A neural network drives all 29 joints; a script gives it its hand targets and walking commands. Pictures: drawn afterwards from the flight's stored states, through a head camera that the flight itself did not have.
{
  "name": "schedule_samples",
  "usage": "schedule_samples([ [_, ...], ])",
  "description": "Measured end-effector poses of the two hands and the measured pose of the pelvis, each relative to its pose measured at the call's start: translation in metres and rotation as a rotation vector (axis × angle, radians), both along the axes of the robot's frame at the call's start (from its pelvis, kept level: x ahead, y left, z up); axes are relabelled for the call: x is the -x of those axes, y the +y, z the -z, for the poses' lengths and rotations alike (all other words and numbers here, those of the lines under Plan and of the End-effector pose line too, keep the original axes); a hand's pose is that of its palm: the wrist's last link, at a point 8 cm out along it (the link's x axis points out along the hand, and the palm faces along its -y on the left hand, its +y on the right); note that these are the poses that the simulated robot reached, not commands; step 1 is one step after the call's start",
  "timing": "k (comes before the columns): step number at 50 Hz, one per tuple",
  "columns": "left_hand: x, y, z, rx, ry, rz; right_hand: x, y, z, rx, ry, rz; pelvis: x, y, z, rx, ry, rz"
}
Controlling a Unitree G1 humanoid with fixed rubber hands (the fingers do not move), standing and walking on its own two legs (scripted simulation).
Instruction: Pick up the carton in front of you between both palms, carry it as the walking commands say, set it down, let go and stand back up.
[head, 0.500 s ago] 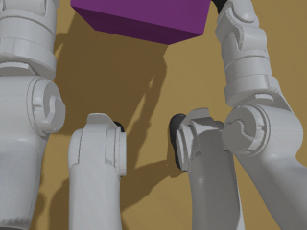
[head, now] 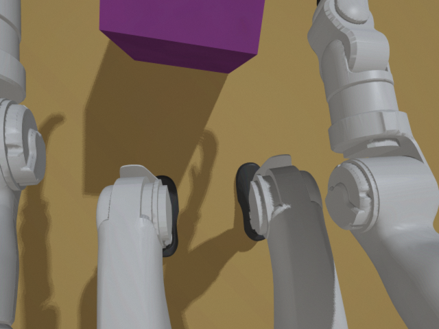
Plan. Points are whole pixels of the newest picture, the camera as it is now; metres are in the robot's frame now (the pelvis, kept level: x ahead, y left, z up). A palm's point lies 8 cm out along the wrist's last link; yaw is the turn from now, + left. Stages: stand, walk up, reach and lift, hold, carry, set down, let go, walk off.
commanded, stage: set down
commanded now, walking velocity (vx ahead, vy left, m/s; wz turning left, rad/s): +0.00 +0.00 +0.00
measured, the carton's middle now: out of the picture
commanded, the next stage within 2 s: let go in 0.74 s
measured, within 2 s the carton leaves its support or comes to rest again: neither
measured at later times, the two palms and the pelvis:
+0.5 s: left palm out of the picture +0.60 +0.24 +0.03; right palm out of the picture +0.55 -0.15 +0.03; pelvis +0.02 +0.01 +0.14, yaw +1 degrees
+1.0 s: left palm out of the picture +0.54 +0.26 +0.15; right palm out of the picture +0.51 -0.15 +0.15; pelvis +0.05 +0.01 +0.26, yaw +4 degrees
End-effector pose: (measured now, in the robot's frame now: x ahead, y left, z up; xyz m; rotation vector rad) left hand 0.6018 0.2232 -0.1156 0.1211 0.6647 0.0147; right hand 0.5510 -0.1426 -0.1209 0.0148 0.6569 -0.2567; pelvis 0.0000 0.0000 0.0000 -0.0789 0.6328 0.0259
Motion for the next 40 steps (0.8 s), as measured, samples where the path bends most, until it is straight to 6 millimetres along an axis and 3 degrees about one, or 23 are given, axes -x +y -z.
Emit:
schedule_samples([
  [8,0.004,0.010,-0.053,0.003,0.010,-0.008,0.000,-0.001,-0.055,0.006,0.006,0.006,-0.005,0.001,-0.045,-0.001,0.085,-0.006],
  [19,0.000,0.016,-0.111,-0.003,-0.002,0.010,0.001,-0.006,-0.115,0.022,-0.010,0.012,-0.011,0.005,-0.103,0.006,0.150,-0.015],
  [34,0.000,0.022,-0.210,0.003,0.002,0.010,0.002,-0.004,-0.210,0.025,-0.014,-0.001,-0.026,0.009,-0.191,-0.007,0.166,-0.024],
  [40,0.003,0.023,-0.240,0.002,0.004,0.004,0.005,-0.003,-0.239,0.033,-0.006,-0.014,-0.033,0.009,-0.220,-0.013,0.158,-0.030],
])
